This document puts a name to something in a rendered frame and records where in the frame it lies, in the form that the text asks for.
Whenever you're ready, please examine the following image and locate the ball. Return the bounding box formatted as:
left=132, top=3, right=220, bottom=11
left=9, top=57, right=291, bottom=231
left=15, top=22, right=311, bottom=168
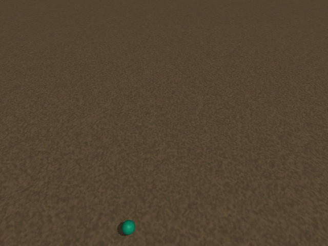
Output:
left=122, top=220, right=135, bottom=235

